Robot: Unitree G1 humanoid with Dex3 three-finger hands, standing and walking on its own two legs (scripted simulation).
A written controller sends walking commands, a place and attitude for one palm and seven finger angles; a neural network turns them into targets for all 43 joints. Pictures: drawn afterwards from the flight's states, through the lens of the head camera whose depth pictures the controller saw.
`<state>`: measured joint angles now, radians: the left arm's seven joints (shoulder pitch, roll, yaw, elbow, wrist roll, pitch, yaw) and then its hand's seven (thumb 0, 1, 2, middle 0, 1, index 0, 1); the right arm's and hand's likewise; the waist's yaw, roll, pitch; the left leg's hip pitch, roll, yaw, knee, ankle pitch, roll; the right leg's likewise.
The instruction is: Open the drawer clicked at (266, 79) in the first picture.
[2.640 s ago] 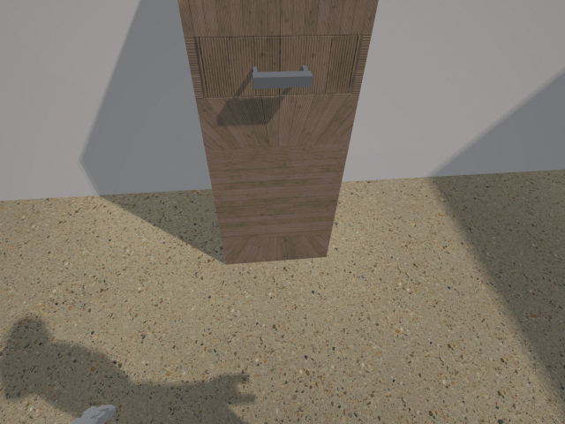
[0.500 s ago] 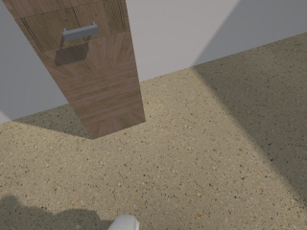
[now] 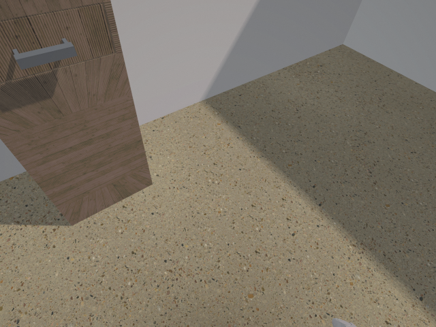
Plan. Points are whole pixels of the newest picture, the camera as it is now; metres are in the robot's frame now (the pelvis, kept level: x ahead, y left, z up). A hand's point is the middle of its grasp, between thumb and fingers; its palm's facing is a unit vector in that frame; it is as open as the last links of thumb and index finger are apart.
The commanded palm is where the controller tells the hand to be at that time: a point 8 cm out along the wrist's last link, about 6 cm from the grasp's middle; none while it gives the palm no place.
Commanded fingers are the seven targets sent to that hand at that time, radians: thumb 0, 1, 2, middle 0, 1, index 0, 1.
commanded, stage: walk to a spot facing it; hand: left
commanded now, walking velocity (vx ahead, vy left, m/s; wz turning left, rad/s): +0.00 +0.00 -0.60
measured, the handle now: (44, 51) +0.71 +0.55 +0.09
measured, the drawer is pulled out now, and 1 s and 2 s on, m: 0.00 0.00 0.00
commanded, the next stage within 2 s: turn to face it in 1.30 s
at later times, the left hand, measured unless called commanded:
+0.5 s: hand (172, 312) +0.17 +0.11 -0.16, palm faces -0.37 -0.90 -0.23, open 7.4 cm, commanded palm none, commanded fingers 0.00 0.90 0.90 -0.20 -0.30 -0.20 -0.30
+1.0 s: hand (173, 305) +0.19 +0.11 -0.20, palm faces -0.44 -0.89 -0.15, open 7.4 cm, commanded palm none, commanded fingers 0.00 0.90 0.90 -0.20 -0.30 -0.20 -0.30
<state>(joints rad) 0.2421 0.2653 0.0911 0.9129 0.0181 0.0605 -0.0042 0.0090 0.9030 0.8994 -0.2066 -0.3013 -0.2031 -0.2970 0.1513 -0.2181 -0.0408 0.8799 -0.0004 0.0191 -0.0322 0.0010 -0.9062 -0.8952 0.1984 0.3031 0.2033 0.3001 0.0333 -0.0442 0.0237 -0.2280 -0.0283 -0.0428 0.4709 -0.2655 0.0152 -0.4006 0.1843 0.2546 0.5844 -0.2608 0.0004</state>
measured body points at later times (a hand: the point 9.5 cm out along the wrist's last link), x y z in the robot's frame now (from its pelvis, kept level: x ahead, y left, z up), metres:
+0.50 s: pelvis -0.01 -0.03 -0.01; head +0.01 -0.06 +0.43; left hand +0.19 +0.15 -0.14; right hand -0.12 -0.27 -0.17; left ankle -0.02 +0.11 -0.72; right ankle -0.05 -0.13 -0.74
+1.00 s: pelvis +0.17 -0.08 -0.02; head +0.20 -0.07 +0.43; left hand +0.22 +0.16 -0.18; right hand +0.16 -0.35 -0.14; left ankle +0.30 -0.04 -0.74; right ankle -0.04 -0.12 -0.71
